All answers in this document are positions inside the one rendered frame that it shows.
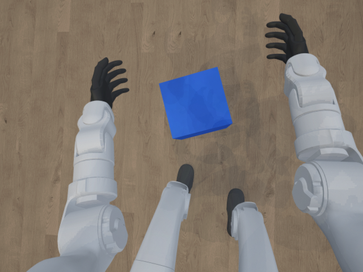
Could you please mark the robot right thigh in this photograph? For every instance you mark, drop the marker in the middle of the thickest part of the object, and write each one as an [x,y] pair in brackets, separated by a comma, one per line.
[255,251]

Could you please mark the robot right forearm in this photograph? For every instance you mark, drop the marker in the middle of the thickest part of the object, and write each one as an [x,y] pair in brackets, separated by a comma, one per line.
[316,116]

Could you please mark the carton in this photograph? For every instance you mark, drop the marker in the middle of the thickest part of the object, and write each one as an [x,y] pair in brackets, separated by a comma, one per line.
[195,104]

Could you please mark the right robot hand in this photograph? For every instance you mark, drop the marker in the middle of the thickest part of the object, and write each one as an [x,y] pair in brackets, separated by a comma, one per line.
[294,44]

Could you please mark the robot left forearm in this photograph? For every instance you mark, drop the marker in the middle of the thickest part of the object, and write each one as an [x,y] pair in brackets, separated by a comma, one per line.
[93,177]

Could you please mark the robot right upper arm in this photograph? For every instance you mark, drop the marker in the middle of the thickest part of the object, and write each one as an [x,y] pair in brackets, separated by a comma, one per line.
[332,193]

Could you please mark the robot right shin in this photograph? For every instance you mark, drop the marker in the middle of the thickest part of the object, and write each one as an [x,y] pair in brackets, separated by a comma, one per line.
[248,204]

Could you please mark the left robot hand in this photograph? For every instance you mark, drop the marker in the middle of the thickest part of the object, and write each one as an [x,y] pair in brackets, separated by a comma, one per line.
[102,88]

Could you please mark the robot left upper arm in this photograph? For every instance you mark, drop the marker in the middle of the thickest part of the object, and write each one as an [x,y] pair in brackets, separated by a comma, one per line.
[88,241]

